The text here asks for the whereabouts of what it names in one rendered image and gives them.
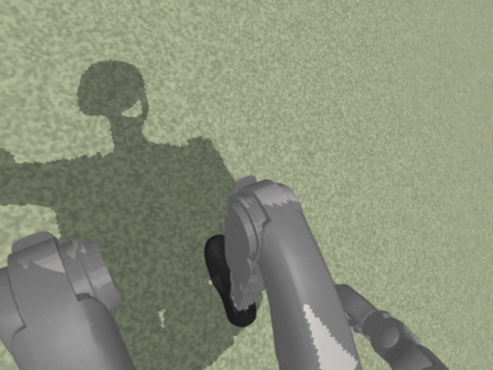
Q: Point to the right robot foot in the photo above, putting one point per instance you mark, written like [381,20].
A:
[219,271]

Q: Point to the right robot arm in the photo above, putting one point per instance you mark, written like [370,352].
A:
[397,344]

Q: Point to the right robot hand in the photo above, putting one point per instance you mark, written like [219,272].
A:
[355,306]

